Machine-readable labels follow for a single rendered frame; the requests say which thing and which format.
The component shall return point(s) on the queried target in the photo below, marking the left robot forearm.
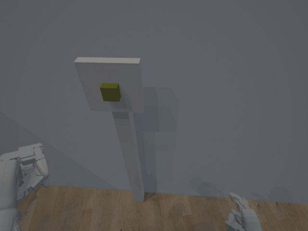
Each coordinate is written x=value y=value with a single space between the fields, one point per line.
x=9 y=219

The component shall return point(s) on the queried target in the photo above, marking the button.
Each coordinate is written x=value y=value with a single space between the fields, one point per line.
x=110 y=92

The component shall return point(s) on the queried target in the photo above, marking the panel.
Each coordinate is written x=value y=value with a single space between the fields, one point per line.
x=92 y=72

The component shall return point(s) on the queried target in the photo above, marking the robot left hand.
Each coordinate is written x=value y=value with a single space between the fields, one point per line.
x=33 y=165

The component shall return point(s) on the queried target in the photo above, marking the robot right hand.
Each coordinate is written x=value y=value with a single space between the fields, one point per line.
x=247 y=220

